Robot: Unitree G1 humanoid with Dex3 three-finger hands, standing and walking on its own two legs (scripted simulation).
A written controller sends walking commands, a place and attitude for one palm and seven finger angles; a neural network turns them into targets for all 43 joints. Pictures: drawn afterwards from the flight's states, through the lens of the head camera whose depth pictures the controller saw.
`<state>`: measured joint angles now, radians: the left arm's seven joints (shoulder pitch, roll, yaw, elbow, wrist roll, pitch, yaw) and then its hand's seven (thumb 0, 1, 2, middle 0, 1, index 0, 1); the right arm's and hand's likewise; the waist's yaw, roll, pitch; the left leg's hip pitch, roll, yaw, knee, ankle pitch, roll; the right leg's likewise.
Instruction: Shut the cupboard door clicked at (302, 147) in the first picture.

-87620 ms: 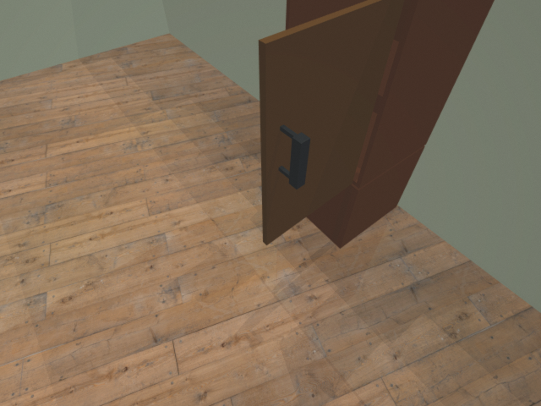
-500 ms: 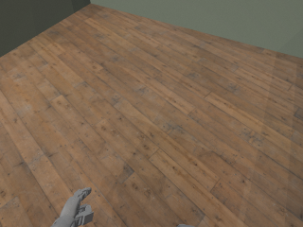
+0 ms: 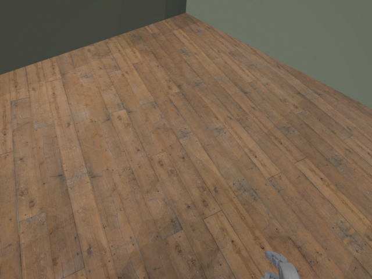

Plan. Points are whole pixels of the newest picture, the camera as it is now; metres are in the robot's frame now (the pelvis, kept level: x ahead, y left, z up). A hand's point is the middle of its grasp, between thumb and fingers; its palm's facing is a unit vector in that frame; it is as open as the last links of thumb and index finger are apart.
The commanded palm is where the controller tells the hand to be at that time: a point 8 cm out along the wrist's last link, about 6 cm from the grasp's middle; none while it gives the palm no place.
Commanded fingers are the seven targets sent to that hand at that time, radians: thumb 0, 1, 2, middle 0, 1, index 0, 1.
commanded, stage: turn to face it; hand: left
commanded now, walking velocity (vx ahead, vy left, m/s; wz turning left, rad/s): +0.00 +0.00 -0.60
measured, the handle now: out of the picture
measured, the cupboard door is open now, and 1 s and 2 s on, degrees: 2 2 2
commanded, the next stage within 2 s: none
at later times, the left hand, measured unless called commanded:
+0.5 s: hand out of the picture +0.10 +0.16 -0.15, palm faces -0.22 -0.94 -0.27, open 7.4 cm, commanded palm none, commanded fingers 0.00 0.90 0.90 -0.20 -0.30 -0.20 -0.30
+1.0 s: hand (137, 235) +0.23 +0.15 -0.15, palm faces -0.53 -0.82 -0.21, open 7.4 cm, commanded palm none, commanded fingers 0.00 0.90 0.90 -0.20 -0.30 -0.20 -0.30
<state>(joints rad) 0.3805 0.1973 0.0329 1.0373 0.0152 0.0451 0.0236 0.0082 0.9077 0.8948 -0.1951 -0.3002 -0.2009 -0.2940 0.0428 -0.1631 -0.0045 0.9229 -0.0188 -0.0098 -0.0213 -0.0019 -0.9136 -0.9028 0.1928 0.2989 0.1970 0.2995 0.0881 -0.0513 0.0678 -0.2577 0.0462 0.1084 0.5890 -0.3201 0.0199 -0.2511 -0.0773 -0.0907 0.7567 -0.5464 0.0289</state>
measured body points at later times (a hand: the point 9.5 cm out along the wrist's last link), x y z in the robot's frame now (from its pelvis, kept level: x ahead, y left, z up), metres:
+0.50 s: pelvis +0.00 -0.03 +0.01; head +0.04 -0.05 +0.45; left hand +0.11 +0.21 -0.13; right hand +0.01 -0.32 -0.14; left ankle +0.00 +0.11 -0.65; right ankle -0.02 -0.12 -0.73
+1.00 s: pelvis +0.03 +0.03 +0.01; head +0.09 +0.02 +0.46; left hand +0.26 +0.20 -0.14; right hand -0.06 -0.21 -0.12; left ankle +0.07 +0.11 -0.73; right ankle -0.09 -0.09 -0.65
